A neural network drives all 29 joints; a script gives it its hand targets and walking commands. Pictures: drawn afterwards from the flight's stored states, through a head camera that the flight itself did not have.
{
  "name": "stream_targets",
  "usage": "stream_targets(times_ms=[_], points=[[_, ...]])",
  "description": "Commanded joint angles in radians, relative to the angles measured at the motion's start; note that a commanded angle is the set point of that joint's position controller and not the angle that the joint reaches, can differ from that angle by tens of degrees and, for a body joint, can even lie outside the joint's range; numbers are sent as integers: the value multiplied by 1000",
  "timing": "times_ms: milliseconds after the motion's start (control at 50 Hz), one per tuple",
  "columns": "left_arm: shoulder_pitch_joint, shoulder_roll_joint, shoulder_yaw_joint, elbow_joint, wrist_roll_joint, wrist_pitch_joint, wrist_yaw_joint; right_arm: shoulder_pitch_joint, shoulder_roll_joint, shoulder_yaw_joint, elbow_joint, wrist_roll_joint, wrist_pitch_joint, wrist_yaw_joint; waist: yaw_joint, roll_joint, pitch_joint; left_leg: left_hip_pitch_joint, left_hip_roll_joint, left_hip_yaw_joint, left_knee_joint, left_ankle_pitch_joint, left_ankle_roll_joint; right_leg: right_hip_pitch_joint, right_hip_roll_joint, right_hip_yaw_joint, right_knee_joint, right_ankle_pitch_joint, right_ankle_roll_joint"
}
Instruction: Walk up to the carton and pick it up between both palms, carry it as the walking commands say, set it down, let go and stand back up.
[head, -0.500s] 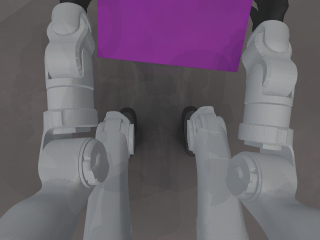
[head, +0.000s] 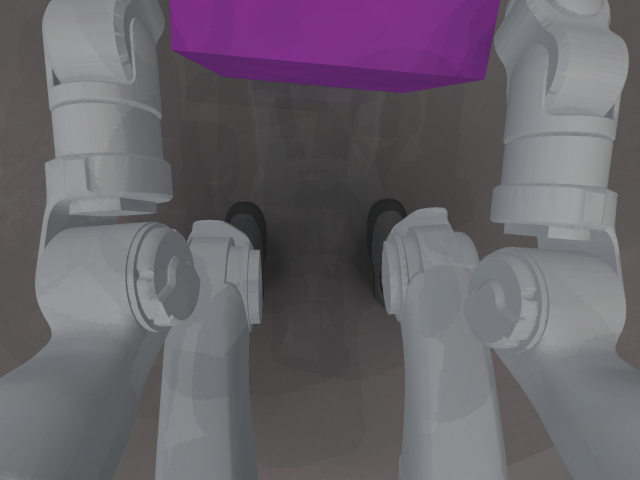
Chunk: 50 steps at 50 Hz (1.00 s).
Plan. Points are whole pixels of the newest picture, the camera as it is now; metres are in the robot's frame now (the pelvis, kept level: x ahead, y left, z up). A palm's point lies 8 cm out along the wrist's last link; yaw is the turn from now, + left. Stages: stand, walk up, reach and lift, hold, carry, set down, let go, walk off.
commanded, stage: set down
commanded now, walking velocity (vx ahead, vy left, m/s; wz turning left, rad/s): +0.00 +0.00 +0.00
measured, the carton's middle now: out of the picture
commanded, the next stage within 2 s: none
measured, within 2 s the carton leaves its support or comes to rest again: rests again in 0.90 s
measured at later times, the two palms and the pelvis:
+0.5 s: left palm out of the picture +0.59 +0.11 -0.22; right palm out of the picture +0.56 -0.21 -0.21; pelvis +0.01 +0.00 -0.05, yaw +0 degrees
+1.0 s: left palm out of the picture +0.62 +0.11 -0.28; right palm out of the picture +0.59 -0.22 -0.26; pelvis +0.03 +0.01 -0.09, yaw +0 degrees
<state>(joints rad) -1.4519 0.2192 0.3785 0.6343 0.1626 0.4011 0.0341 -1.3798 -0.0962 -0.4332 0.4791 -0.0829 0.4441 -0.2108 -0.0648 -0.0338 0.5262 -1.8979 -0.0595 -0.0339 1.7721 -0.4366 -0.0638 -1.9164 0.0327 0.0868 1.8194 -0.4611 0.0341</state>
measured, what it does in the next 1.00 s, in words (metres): lowers itself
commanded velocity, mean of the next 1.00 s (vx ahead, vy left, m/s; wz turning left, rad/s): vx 0.00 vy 0.00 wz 0.00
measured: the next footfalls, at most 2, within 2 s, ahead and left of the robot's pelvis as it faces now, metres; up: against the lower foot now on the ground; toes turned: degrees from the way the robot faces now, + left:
none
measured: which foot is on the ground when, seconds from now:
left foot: down 0.00-1.00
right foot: down 0.00-1.00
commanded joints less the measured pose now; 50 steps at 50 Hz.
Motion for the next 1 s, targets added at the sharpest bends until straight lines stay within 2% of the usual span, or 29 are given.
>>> stream_targets(times_ms=[0,40,60,80,100,140,160,200,220,260,280,320,340,400,420,440,460,480,520,540,560,600,620,680,740,820,860,920,980], points=[[-676,-937,-776,-298,-375,-81,-261,-717,818,782,-250,319,-102,360,-21,110,-2683,784,-75,120,49,429,50,904,93,-172,-39,543,17],[-685,-936,-768,-316,-395,-88,-241,-707,841,767,-187,300,-90,355,-50,62,-2594,738,-77,114,45,374,53,874,88,-179,-26,484,20],[-672,-925,-747,-255,-377,-89,-242,-656,855,739,-108,283,-90,360,-39,62,-2492,718,-74,108,39,352,59,786,84,-185,-35,434,22],[-715,-927,-735,-298,-390,-96,-234,-713,833,741,-137,292,-95,358,-27,70,-2475,712,-77,114,53,339,57,755,81,-171,-32,394,16],[-674,-946,-739,-212,-389,-92,-227,-752,807,740,-157,300,-108,356,-25,82,-2432,692,-75,108,63,327,53,725,79,-174,-29,390,10],[-790,-886,-737,-268,-404,-100,-222,-769,780,712,-83,285,-93,356,-66,69,-2390,651,-72,108,62,258,51,723,70,-181,-21,345,14],[-755,-875,-686,-197,-364,-97,-225,-741,787,683,-36,269,-93,361,-34,68,-2303,613,-72,120,68,236,55,679,76,-170,-36,309,18],[-706,-899,-643,-62,-327,-89,-233,-774,784,647,29,249,-104,367,-19,83,-2109,529,-74,129,54,121,58,603,67,-167,-42,197,13],[-726,-877,-616,-46,-310,-86,-239,-782,773,618,62,222,-103,369,-38,53,-2068,494,-70,127,49,73,58,608,61,-185,-37,175,23],[-724,-923,-631,-28,-324,-82,-246,-791,755,596,41,223,-110,375,-59,85,-2062,519,-67,116,58,85,59,557,69,-192,-24,169,8],[-680,-900,-588,65,-308,-76,-254,-851,723,585,34,225,-120,379,-30,61,-2000,454,-71,128,72,49,67,559,59,-188,-30,131,9],[-696,-870,-570,40,-289,-79,-257,-872,763,618,20,253,-120,385,12,54,-2053,469,-61,131,93,81,71,585,59,-189,-5,160,18],[-747,-869,-607,-35,-316,-88,-253,-830,778,607,48,254,-117,384,-28,57,-2112,502,-63,125,90,100,67,609,65,-201,2,193,18],[-745,-815,-612,-65,-325,-105,-245,-856,782,655,8,302,-123,384,28,28,-2183,491,-62,143,134,199,79,693,72,-168,29,314,24],[-770,-810,-621,-96,-334,-114,-244,-787,807,629,73,289,-120,380,-5,36,-2167,454,-62,132,135,193,75,690,73,-175,38,351,25],[-744,-774,-583,-40,-319,-120,-249,-746,832,613,143,287,-113,390,39,11,-2087,405,-63,143,134,160,82,666,73,-165,29,314,32],[-750,-764,-601,-52,-328,-123,-253,-732,816,611,129,265,-116,386,-1,-7,-2065,400,-57,135,148,172,83,638,69,-174,38,324,32],[-773,-766,-616,-59,-330,-124,-250,-742,803,603,144,282,-118,389,17,49,-2053,400,-57,145,150,174,75,626,72,-161,49,327,25],[-783,-755,-628,-61,-348,-134,-251,-724,802,594,171,267,-116,393,-11,34,-2053,418,-56,130,158,194,77,616,65,-177,71,340,23],[-780,-757,-643,-83,-343,-141,-248,-709,796,599,158,268,-128,388,2,65,-2050,395,-60,143,171,213,68,616,72,-165,72,376,21],[-759,-783,-651,-71,-351,-143,-250,-712,779,595,107,268,-136,386,-27,70,-2099,441,-54,136,185,253,64,628,70,-172,84,415,23],[-730,-770,-628,-22,-348,-138,-256,-670,770,571,190,244,-129,394,-30,63,-1962,364,-53,134,193,225,67,566,63,-164,88,384,19],[-708,-768,-606,43,-354,-141,-257,-699,772,589,188,253,-136,396,-3,50,-1928,340,-57,140,206,218,71,570,58,-164,89,373,16],[-705,-741,-598,54,-337,-147,-266,-634,763,544,252,221,-136,396,-22,41,-1818,263,-59,139,211,182,66,562,64,-159,109,377,18],[-739,-743,-644,6,-372,-162,-255,-692,735,574,153,274,-155,390,-20,92,-1908,321,-51,128,249,275,66,568,59,-148,151,456,12],[-751,-726,-677,-82,-423,-185,-225,-675,764,626,117,326,-165,382,-11,77,-2090,426,-54,115,273,389,67,650,51,-154,192,571,13],[-690,-776,-657,-10,-401,-173,-224,-616,760,614,196,295,-159,385,-10,65,-1987,400,-64,119,274,347,68,597,58,-150,186,508,9],[-677,-770,-628,-12,-395,-180,-217,-683,753,636,121,320,-176,393,7,43,-1975,407,-57,110,288,374,75,555,59,-162,201,506,12],[-652,-757,-583,46,-356,-175,-234,-631,769,592,243,297,-163,398,14,38,-1790,315,-53,130,293,287,74,499,50,-153,182,430,19]])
